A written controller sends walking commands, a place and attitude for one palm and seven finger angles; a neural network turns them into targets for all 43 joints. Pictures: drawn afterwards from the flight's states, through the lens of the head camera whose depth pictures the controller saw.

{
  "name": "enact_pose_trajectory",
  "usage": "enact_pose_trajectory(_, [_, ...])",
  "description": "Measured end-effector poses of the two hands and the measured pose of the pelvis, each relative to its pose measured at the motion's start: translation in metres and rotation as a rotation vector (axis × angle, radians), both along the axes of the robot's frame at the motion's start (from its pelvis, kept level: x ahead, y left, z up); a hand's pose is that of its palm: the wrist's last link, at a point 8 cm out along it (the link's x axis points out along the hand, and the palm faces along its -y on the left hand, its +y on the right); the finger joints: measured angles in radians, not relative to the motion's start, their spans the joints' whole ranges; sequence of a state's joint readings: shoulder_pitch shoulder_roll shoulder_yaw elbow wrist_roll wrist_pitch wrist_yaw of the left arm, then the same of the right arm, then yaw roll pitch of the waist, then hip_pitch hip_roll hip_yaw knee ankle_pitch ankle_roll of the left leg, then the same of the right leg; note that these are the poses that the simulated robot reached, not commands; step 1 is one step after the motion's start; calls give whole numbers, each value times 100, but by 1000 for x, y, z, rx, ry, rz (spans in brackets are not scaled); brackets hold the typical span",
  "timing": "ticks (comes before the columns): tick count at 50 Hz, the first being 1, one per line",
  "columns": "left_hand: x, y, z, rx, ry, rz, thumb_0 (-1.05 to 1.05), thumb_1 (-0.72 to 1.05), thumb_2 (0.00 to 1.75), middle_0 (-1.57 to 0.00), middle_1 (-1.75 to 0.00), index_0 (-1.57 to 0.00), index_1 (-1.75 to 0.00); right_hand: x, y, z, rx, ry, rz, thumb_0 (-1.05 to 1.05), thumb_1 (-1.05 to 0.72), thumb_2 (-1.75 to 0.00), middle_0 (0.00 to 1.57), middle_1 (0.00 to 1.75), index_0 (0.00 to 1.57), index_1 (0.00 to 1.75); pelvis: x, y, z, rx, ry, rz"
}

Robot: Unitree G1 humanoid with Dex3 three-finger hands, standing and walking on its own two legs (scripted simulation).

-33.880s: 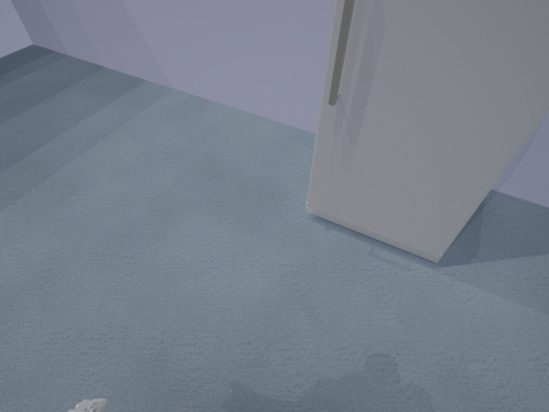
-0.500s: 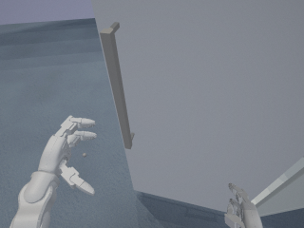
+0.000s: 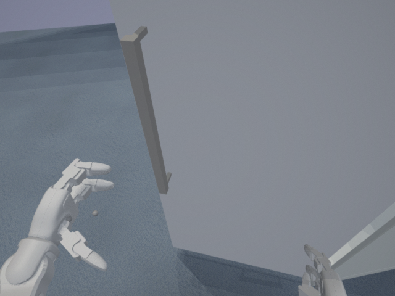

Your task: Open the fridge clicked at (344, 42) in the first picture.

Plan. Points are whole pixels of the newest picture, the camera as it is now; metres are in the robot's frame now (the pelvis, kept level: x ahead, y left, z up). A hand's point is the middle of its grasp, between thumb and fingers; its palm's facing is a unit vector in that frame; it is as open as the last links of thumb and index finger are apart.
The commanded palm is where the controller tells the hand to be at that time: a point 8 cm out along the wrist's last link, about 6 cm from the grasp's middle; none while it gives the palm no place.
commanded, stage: draw the hand back to the body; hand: left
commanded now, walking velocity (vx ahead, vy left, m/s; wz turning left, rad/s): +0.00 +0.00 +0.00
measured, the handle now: (155, 130) +0.41 +0.12 +0.13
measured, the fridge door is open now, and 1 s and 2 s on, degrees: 67 67 67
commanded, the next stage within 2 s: step back with the hand held close in 1.56 s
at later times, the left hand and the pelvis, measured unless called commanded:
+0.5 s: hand (68, 211) +0.21 +0.22 +0.15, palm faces +0.13 -0.99 -0.08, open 14.6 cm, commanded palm +0.18 +0.27 +0.16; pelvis +0.01 +0.00 +0.01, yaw +1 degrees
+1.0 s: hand (32, 191) +0.23 +0.26 +0.18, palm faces +0.39 -0.82 -0.41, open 10.6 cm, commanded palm +0.18 +0.30 +0.19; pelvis +0.02 +0.01 +0.03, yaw -2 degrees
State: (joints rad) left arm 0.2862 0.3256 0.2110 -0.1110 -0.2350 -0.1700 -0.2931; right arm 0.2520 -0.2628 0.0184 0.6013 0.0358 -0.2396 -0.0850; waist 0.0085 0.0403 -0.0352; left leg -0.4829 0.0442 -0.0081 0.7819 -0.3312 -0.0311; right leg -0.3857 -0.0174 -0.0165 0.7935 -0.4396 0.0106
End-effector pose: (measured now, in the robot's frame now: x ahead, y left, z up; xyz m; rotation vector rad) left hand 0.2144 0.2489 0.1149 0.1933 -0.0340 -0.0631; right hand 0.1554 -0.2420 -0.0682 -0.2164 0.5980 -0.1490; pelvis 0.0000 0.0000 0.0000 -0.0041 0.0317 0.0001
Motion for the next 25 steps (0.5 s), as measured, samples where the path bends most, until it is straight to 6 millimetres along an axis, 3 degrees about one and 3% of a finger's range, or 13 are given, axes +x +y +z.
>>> enact_pose_trajectory(4, [-3,6,0,-199,-11,125,-1,-55,20,-26,-115,-26,-115,1,3,2,5,-11,-19,1,-90,-90,20,30,20,30,2,2,3,0,-6,1])
enact_pose_trajectory(7, [-8,6,3,-162,-2,193,-1,-55,20,-26,-115,-25,-115,6,9,7,3,-29,6,1,-90,-90,20,30,20,30,4,3,4,-1,-8,7])
enact_pose_trajectory(12, [-12,0,12,-117,4,157,-1,-55,20,-25,-115,-25,-115,19,20,13,10,-67,41,1,-90,-90,20,30,20,30,4,3,6,-3,-19,8])
enact_pose_trajectory(25, [-28,17,35,-118,0,188,-1,-52,21,-25,-113,-25,-113,39,27,27,25,-121,69,1,-90,-90,20,30,20,30,6,2,13,-3,-52,12])
